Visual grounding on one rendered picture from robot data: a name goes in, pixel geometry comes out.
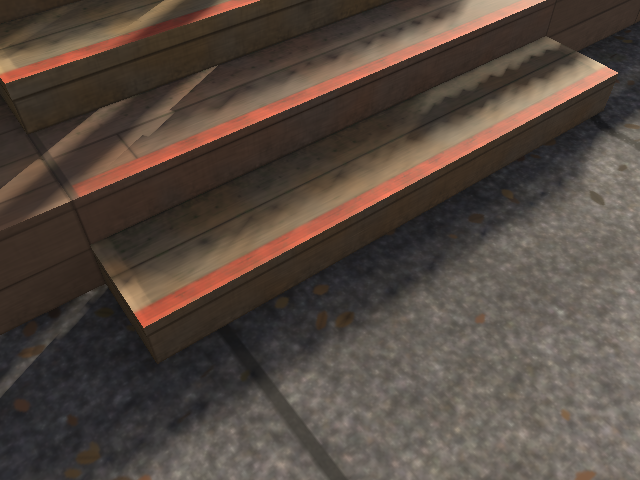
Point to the stairs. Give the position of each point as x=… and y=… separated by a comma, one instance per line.
x=220, y=152

